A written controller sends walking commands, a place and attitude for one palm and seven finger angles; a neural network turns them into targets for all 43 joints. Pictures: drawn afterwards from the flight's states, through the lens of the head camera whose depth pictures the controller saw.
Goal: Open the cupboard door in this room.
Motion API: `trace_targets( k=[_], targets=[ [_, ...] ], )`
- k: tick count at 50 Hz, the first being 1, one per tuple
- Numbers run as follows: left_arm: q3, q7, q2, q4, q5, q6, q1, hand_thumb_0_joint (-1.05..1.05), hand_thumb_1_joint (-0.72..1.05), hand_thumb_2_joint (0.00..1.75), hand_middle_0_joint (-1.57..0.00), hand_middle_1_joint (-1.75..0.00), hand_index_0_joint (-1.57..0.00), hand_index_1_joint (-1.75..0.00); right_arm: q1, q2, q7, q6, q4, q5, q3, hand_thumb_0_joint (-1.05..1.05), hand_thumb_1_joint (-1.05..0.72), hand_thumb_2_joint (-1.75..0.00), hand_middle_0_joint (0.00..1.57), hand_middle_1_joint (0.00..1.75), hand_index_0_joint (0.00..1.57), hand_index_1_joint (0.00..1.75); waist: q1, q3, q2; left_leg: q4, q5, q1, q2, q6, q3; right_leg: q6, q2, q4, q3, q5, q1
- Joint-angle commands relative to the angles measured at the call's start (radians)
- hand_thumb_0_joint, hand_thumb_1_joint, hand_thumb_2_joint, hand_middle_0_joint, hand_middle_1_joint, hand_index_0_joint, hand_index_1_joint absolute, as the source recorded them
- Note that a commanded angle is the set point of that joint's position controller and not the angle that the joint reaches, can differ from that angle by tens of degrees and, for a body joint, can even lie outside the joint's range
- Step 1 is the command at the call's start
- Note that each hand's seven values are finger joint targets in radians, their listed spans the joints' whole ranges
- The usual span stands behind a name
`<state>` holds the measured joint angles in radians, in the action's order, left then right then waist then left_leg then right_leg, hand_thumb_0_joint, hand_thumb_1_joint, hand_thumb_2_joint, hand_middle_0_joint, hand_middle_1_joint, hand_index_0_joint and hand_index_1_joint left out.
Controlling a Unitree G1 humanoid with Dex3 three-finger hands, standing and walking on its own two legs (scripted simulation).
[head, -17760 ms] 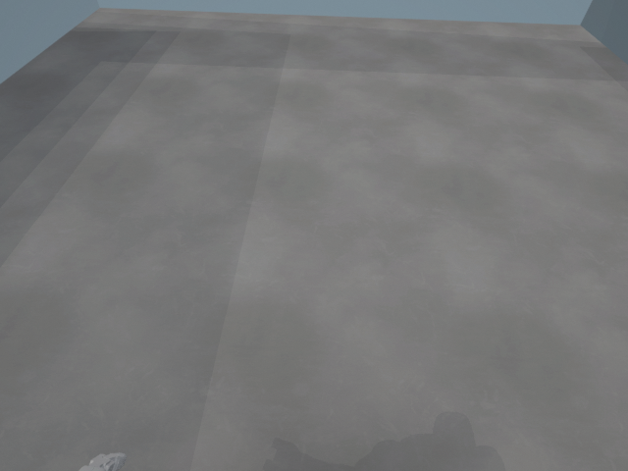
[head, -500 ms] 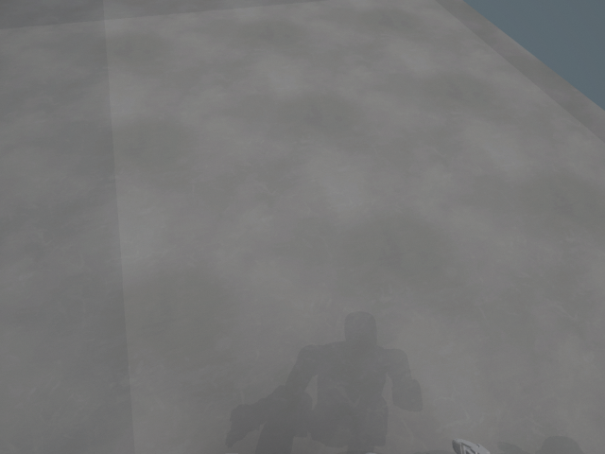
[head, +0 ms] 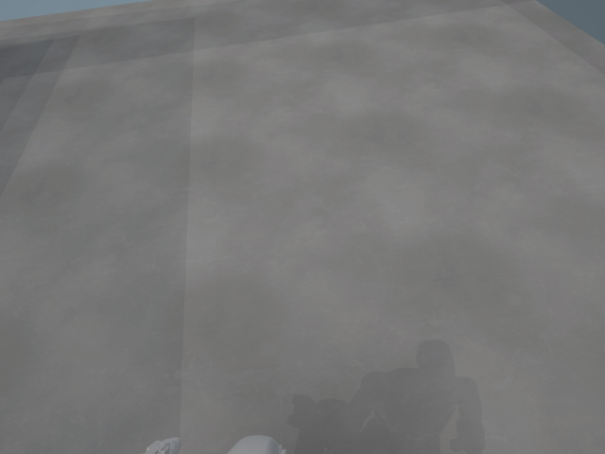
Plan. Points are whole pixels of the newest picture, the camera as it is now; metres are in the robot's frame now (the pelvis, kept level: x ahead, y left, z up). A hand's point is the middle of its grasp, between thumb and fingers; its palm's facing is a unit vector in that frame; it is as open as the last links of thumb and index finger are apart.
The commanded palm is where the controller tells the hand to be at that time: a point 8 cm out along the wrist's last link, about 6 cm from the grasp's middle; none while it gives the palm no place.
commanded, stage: turn or walk to find it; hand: left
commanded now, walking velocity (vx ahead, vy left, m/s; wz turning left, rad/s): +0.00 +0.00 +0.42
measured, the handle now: out of the picture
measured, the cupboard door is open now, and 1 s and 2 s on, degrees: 0 0 0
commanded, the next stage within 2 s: stand and wait in 0.48 s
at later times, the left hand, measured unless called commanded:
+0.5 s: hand out of the picture -0.01 +0.27 -0.17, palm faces +0.26 -0.94 -0.24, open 7.4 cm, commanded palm none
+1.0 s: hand out of the picture -0.03 +0.19 -0.15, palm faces +0.43 -0.86 -0.26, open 7.4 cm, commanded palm none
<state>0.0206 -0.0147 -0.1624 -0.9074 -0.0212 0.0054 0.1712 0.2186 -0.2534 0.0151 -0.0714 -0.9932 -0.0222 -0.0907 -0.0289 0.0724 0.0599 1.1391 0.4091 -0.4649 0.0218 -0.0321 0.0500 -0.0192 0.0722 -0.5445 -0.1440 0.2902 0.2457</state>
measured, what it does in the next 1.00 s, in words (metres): steps on the spot, turning left: left foot, then right foot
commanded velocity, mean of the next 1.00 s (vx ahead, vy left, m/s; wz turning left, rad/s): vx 0.00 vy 0.00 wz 0.45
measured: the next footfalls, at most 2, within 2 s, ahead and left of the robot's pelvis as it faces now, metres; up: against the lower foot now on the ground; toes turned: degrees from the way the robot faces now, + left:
left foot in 0.28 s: +0.01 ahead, +0.15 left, +0.00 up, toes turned +12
right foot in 0.74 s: +0.06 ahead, -0.09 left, +0.00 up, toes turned +14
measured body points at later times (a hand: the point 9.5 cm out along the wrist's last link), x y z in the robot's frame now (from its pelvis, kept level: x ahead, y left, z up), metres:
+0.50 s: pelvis -0.01 +0.05 +0.01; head +0.01 +0.07 +0.45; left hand -0.02 +0.32 -0.15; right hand +0.13 -0.17 -0.13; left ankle -0.03 +0.14 -0.74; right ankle +0.00 -0.10 -0.66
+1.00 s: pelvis -0.02 -0.01 +0.00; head +0.03 -0.02 +0.45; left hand -0.06 +0.24 -0.13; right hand +0.12 -0.23 -0.16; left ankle -0.12 +0.12 -0.65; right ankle +0.02 -0.09 -0.74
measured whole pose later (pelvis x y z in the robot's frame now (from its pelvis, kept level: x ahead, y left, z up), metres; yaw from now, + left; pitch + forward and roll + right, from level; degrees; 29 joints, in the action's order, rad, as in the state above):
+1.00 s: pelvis -0.02 -0.01 +0.00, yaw +27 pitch +0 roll +2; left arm 0.03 -0.02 -0.16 -0.93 -0.02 0.00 0.21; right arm 0.23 -0.25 0.02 -0.08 -1.00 -0.02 -0.09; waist -0.02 0.08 0.03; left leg 1.12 0.40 -0.47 -0.02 -0.07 0.03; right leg -0.02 0.10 -0.51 -0.19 0.29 0.21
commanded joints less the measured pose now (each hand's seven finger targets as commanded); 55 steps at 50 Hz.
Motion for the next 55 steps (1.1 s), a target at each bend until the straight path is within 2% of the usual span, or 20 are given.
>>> trace_targets(
  k=[1,8,10,12,13,14,15,17,20,30,33,35,36,37,38,39,40,42,51,55],
  targets=[
    [0.058,-0.021,-0.194,0.061,0.000,-0.021,0.020,0.00,0.90,0.90,-0.20,-0.30,-0.20,-0.30,0.009,-0.056,0.002,0.017,0.064,0.001,-0.005,0.00,-0.90,-0.90,0.20,0.30,0.20,0.30,0.028,-0.060,-0.231,0.032,-0.024,-0.063,-0.054,-0.030,-0.013,-0.092,0.258,0.239,0.148,-0.246,-0.086],
    [0.078,-0.017,-0.258,-0.002,-0.011,-0.012,0.125,0.00,0.90,0.90,-0.20,-0.30,-0.20,-0.30,-0.086,-0.018,-0.003,0.037,0.085,0.015,0.022,0.00,-0.90,-0.90,0.20,0.30,0.20,0.30,0.085,-0.106,-0.257,-0.342,0.076,0.036,-0.051,-0.026,-0.107,-0.125,0.294,0.133,0.099,-0.531,-0.202],
    [0.081,-0.016,-0.265,-0.010,-0.007,-0.007,0.112,0.00,0.90,0.90,-0.20,-0.30,-0.20,-0.30,-0.054,-0.022,-0.006,0.043,0.079,0.016,0.024,0.00,-0.90,-0.90,0.20,0.30,0.20,0.30,0.067,-0.123,-0.262,-0.458,0.016,0.105,-0.040,-0.019,-0.138,-0.104,0.291,0.093,0.074,-0.534,-0.189],
    [0.081,-0.014,-0.254,-0.016,0.001,0.001,0.083,0.00,0.90,0.90,-0.20,-0.30,-0.20,-0.30,0.002,-0.041,-0.005,0.052,0.065,0.014,0.020,0.00,-0.90,-0.90,0.20,0.30,0.20,0.30,0.027,-0.134,-0.216,-0.675,-0.165,0.262,-0.051,-0.005,-0.141,-0.037,0.264,-0.001,0.016,-0.421,-0.100],
    [0.077,-0.011,-0.221,-0.002,0.010,0.010,0.097,0.00,0.90,0.90,-0.20,-0.30,-0.20,-0.30,0.034,-0.102,-0.004,0.063,0.063,0.009,0.007,0.00,-0.90,-0.90,0.20,0.30,0.20,0.30,0.006,-0.158,-0.062,-0.762,-0.329,0.410,-0.139,0.031,-0.030,0.020,0.206,-0.137,-0.026,-0.252,0.045],
    [0.061,-0.005,-0.150,0.031,0.015,0.015,0.094,0.00,0.90,0.90,-0.20,-0.30,-0.20,-0.30,0.070,-0.202,-0.008,0.067,0.066,0.001,-0.016,0.00,-0.90,-0.90,0.20,0.30,0.20,0.30,-0.012,-0.141,0.241,-0.795,-0.657,0.499,-0.386,0.148,0.281,0.093,0.072,-0.328,-0.057,0.256,0.290],
    [0.046,-0.012,-0.148,0.051,0.006,0.027,0.009,0.00,0.90,0.90,-0.20,-0.30,-0.20,-0.30,0.113,-0.227,-0.019,0.060,0.045,0.002,-0.022,0.00,-0.90,-0.90,0.20,0.30,0.20,0.30,-0.052,-0.127,0.222,-0.823,-0.681,0.407,-0.440,0.224,0.313,0.092,0.054,-0.461,0.038,0.373,0.281],
    [0.056,-0.007,-0.160,0.031,0.009,0.031,-0.034,0.00,0.90,0.90,-0.20,-0.30,-0.20,-0.30,0.044,-0.173,-0.037,0.061,0.051,0.001,-0.009,0.00,-0.90,-0.90,0.20,0.30,0.20,0.30,-0.021,-0.081,0.170,-0.804,-0.646,0.365,-0.362,0.224,0.255,0.086,0.058,-0.564,0.112,0.265,0.323],
    [0.056,0.003,-0.158,-0.010,0.008,0.026,0.030,0.00,0.90,0.90,-0.20,-0.30,-0.20,-0.30,-0.032,-0.136,-0.037,0.071,0.074,0.003,0.008,0.00,-0.90,-0.90,0.20,0.30,0.20,0.30,0.025,-0.090,0.084,-0.793,-0.686,0.372,-0.271,0.188,0.132,0.099,0.044,-0.569,0.112,0.140,0.290],
    [0.048,-0.004,-0.138,0.036,0.013,0.025,-0.024,0.00,0.90,0.90,-0.20,-0.30,-0.20,-0.30,-0.005,-0.143,-0.028,0.057,0.082,-0.003,-0.011,0.00,-0.90,-0.90,0.20,0.30,0.20,0.30,-0.001,-0.074,0.082,-0.793,-0.572,0.322,-0.254,0.206,0.230,0.100,-0.004,-0.299,0.110,0.164,0.186],
    [0.048,-0.005,-0.139,0.034,0.016,0.016,0.026,0.00,0.90,0.90,-0.20,-0.30,-0.20,-0.30,-0.035,-0.150,-0.025,0.051,0.095,-0.005,-0.017,0.00,-0.90,-0.90,0.20,0.30,0.20,0.30,0.021,-0.095,0.108,-0.754,-0.580,0.278,-0.225,0.193,0.261,0.090,-0.035,-0.132,0.093,0.120,0.081],
    [0.053,-0.009,-0.150,0.019,0.016,0.004,0.098,0.00,0.90,0.90,-0.20,-0.30,-0.20,-0.30,-0.051,-0.138,-0.024,0.049,0.104,0.003,-0.020,0.00,-0.90,-0.90,0.20,0.30,0.20,0.30,0.057,-0.125,0.075,-0.681,-0.506,0.200,-0.183,0.150,0.248,0.085,-0.032,0.076,0.082,-0.045,-0.074],
    [0.060,-0.014,-0.190,0.017,0.010,-0.008,0.127,0.00,0.90,0.90,-0.20,-0.30,-0.20,-0.30,-0.039,-0.102,-0.019,0.050,0.108,0.011,-0.017,0.00,-0.90,-0.90,0.20,0.30,0.20,0.30,0.067,-0.139,-0.023,-0.594,-0.375,0.103,-0.125,0.099,0.207,0.068,0.042,0.196,0.149,-0.112,-0.197],
    [0.078,-0.022,-0.278,0.019,-0.006,-0.018,0.140,0.00,0.90,0.90,-0.20,-0.30,-0.20,-0.30,-0.023,-0.037,-0.012,0.051,0.128,0.018,-0.007,0.00,-0.90,-0.90,0.20,0.30,0.20,0.30,0.070,-0.136,-0.293,-0.391,-0.049,-0.085,0.020,0.022,0.047,-0.019,0.291,0.255,0.394,-0.192,-0.296],
    [0.077,-0.021,-0.293,0.037,0.001,-0.015,0.130,0.00,0.90,0.90,-0.20,-0.30,-0.20,-0.30,-0.038,-0.062,-0.016,0.039,0.134,0.006,-0.015,0.00,-0.90,-0.90,0.20,0.30,0.20,0.30,0.076,-0.106,-0.311,-0.184,0.173,-0.089,0.036,0.008,0.034,-0.118,0.420,0.283,0.463,-0.222,-0.150],
    [0.082,-0.024,-0.269,0.052,0.005,-0.016,0.081,0.00,0.90,0.90,-0.20,-0.30,-0.20,-0.30,-0.043,-0.078,-0.014,0.025,0.124,0.000,-0.022,0.00,-0.90,-0.90,0.20,0.30,0.20,0.30,0.062,-0.068,-0.313,-0.042,0.148,-0.084,0.007,0.012,0.072,-0.138,0.389,0.303,0.444,-0.140,-0.051],
    [0.074,-0.021,-0.242,0.062,0.006,-0.014,0.033,0.00,0.90,0.90,-0.20,-0.30,-0.20,-0.30,-0.041,-0.079,-0.008,0.019,0.106,0.000,-0.026,0.00,-0.90,-0.90,0.20,0.30,0.20,0.30,0.039,-0.019,-0.233,0.050,0.086,-0.091,-0.007,0.010,0.064,-0.123,0.337,0.301,0.377,-0.095,-0.001],
    [0.061,-0.020,-0.187,0.078,0.005,-0.017,-0.033,0.00,0.90,0.90,-0.20,-0.30,-0.20,-0.30,0.014,-0.059,0.003,0.016,0.076,-0.001,-0.022,0.00,-0.90,-0.90,0.20,0.30,0.20,0.30,-0.005,-0.016,-0.200,0.101,-0.021,-0.092,-0.034,-0.009,0.031,-0.084,0.254,0.255,0.211,-0.181,-0.014],
    [0.075,-0.019,-0.238,0.021,-0.007,-0.015,0.116,0.00,0.90,0.90,-0.20,-0.30,-0.20,-0.30,-0.088,-0.032,0.002,0.024,0.091,0.007,0.009,0.00,-0.90,-0.90,0.20,0.30,0.20,0.30,0.075,-0.082,-0.234,-0.199,0.054,-0.032,-0.058,-0.044,-0.078,-0.119,0.292,0.169,0.097,-0.470,-0.189],
    [0.086,-0.014,-0.268,0.006,-0.010,-0.005,0.116,0.00,0.90,0.90,-0.20,-0.30,-0.20,-0.30,-0.094,-0.029,0.000,0.036,0.103,0.014,0.018,0.00,-0.90,-0.90,0.20,0.30,0.20,0.30,0.078,-0.100,-0.279,-0.379,0.059,0.054,-0.052,-0.025,-0.129,-0.117,0.309,0.116,0.067,-0.508,-0.190]
  ],
)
